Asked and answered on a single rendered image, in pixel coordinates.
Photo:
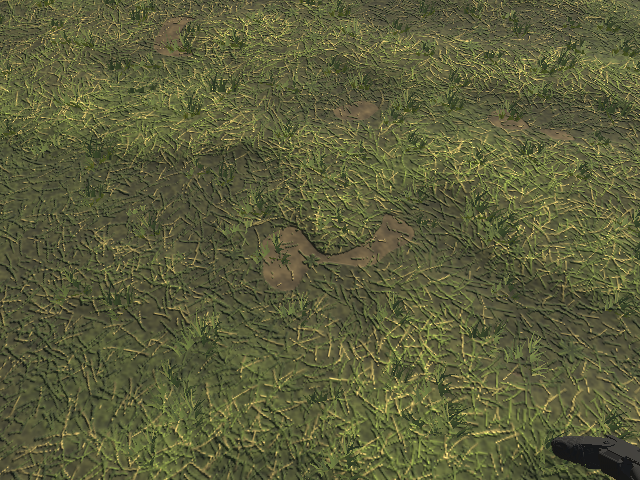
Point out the right robot hand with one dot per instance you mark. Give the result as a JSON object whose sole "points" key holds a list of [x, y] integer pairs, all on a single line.
{"points": [[615, 457]]}

